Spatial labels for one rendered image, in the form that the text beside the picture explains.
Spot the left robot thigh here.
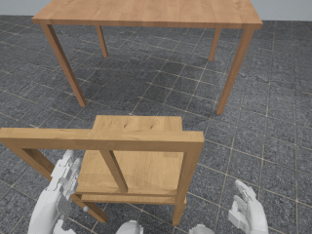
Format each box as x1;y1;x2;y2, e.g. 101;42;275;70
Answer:
115;221;144;234

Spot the chair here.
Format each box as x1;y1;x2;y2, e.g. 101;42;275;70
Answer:
0;115;205;226

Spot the table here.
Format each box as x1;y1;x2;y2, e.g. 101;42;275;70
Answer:
31;0;263;115

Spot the left robot hand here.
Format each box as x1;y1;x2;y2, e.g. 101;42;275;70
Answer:
27;149;82;234

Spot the right robot hand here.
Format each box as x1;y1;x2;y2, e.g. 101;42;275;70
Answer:
228;179;269;234

